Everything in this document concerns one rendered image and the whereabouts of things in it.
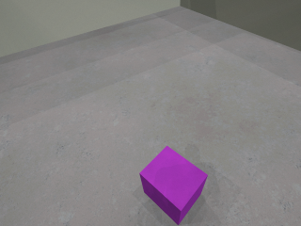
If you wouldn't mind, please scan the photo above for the carton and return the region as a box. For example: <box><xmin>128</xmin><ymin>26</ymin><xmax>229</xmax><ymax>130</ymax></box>
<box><xmin>139</xmin><ymin>146</ymin><xmax>208</xmax><ymax>225</ymax></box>

